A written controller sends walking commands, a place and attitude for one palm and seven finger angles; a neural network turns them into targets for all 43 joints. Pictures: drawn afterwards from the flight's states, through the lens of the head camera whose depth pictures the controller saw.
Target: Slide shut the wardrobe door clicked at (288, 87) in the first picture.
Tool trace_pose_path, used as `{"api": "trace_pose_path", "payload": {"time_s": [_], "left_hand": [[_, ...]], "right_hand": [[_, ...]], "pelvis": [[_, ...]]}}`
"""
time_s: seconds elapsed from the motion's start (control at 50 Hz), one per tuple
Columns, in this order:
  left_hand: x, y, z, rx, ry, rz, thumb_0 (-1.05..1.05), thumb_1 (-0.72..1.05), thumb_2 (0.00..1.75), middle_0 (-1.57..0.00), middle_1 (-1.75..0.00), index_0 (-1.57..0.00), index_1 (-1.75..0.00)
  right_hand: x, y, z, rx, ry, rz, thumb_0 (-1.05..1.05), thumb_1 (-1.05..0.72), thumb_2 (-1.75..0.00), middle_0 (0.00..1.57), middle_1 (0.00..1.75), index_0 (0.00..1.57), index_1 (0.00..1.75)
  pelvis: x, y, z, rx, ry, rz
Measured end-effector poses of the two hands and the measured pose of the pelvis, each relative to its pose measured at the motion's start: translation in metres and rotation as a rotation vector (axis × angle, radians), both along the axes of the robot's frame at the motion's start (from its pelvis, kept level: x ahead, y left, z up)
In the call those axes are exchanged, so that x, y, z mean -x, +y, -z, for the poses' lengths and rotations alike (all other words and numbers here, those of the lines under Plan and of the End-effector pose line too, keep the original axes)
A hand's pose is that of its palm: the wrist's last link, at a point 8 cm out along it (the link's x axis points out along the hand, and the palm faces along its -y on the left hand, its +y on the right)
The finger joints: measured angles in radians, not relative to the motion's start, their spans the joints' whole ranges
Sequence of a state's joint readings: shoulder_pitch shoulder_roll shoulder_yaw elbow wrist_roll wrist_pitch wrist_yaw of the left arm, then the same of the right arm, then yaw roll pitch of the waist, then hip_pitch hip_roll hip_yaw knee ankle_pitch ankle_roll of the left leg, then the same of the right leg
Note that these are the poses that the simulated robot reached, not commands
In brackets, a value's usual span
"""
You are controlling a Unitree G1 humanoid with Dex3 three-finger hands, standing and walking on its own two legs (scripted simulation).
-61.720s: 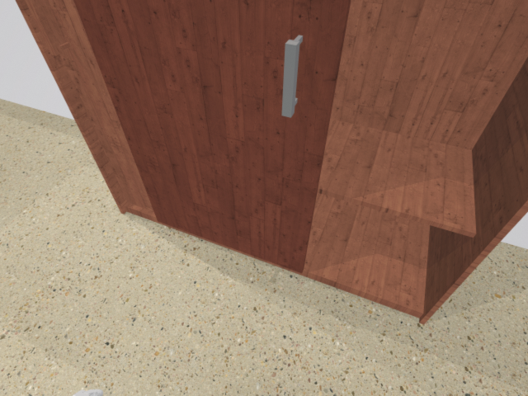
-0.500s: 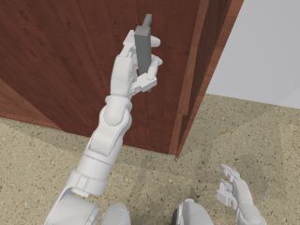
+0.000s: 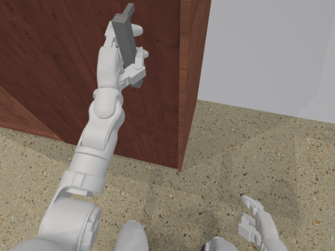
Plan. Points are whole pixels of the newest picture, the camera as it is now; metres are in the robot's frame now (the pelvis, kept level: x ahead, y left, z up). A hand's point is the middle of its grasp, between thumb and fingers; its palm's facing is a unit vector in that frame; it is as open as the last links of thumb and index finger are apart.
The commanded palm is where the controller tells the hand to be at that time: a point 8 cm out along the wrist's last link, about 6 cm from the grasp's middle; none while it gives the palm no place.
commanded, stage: step sideways, sliding the door along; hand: left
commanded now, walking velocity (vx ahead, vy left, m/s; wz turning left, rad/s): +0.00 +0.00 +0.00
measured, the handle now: (133, 49) +0.47 +0.18 +0.16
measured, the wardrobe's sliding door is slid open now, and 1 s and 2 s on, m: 0.00 0.00 0.00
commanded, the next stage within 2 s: none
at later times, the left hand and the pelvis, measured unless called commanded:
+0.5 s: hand (144, 65) +0.43 +0.14 +0.16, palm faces +0.42 -0.90 -0.09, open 6.9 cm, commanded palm +0.38 +0.07 +0.17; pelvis +0.03 -0.07 +0.02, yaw +3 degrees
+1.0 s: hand (145, 66) +0.43 +0.14 +0.16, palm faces +0.41 -0.91 -0.04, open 6.9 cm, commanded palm +0.38 +0.04 +0.17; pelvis +0.09 -0.05 +0.01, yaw +5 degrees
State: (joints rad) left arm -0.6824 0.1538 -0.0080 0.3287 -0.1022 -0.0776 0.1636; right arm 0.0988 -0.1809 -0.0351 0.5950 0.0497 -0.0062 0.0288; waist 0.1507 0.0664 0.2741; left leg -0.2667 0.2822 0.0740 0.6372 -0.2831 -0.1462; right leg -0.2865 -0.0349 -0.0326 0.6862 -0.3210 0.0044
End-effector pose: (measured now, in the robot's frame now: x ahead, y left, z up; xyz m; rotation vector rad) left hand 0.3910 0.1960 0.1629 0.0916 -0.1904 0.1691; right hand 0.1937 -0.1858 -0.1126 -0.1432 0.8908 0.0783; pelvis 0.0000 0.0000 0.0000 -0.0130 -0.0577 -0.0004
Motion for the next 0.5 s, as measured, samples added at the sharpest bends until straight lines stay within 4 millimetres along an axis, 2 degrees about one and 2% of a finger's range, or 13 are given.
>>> {"api": "trace_pose_path", "payload": {"time_s": [0.08,0.14,0.24,0.38,0.5], "left_hand": [[0.002,-0.004,-0.002,-0.005,0.036,-0.095,-0.02,0.73,0.84,-0.4,-1.4,-0.15,-1.4],[0.003,-0.007,-0.003,0.018,0.066,-0.136,-0.02,0.73,0.84,-0.42,-1.4,-0.15,-1.4],[0.004,-0.009,-0.003,0.031,0.07,-0.156,-0.02,0.74,0.84,-0.39,-1.4,-0.14,-1.4],[0.005,-0.013,-0.004,-0.006,0.081,-0.243,-0.04,0.72,0.85,-0.41,-1.4,-0.06,-1.4],[0.005,-0.015,-0.003,0.012,0.077,-0.261,-0.03,0.72,0.86,-0.41,-1.39,-0.04,-1.4]], "right_hand": [[0.003,-0.028,0.01,-0.001,0.025,0.016,0.01,-0.9,-0.89,0.2,0.3,0.2,0.3],[0.007,-0.049,0.002,0.042,0.028,0.037,0.01,-0.91,-0.89,0.2,0.3,0.2,0.3],[0.006,-0.075,-0.008,0.078,-0.002,0.044,0.01,-0.91,-0.89,0.2,0.3,0.2,0.3],[-0.01,-0.092,-0.003,0.027,-0.035,0.008,0.01,-0.91,-0.89,0.2,0.3,0.2,0.3],[-0.029,-0.095,-0.008,0.063,-0.031,0.004,0.01,-0.91,-0.89,0.2,0.3,0.2,0.3]], "pelvis": [[0.002,-0.025,-0.003,0.006,-0.009,-0.042],[0.0,-0.033,-0.011,-0.033,0.02,-0.05],[-0.004,-0.047,-0.011,-0.043,0.018,-0.035],[-0.017,-0.074,-0.01,-0.02,-0.002,-0.038],[-0.028,-0.072,-0.016,-0.033,0.057,-0.057]]}}
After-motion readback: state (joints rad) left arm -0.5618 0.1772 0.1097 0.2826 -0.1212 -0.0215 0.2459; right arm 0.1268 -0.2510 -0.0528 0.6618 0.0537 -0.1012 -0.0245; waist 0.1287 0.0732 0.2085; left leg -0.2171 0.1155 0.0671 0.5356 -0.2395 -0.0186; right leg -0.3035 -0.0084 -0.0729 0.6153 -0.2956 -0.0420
